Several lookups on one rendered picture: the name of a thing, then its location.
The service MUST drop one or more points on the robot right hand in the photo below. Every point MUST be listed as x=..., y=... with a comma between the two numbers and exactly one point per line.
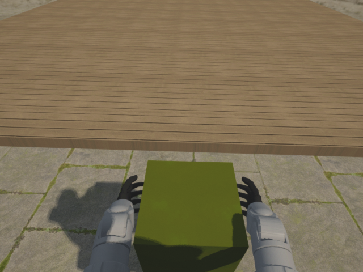
x=252, y=196

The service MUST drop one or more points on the right robot forearm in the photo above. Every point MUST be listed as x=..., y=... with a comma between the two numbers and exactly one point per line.
x=270, y=243

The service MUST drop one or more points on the carton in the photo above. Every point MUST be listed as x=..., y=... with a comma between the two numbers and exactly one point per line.
x=190, y=218

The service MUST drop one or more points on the robot left hand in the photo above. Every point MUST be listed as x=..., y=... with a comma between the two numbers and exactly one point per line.
x=127, y=188

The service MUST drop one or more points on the left robot forearm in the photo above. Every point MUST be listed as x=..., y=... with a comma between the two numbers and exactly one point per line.
x=112, y=244

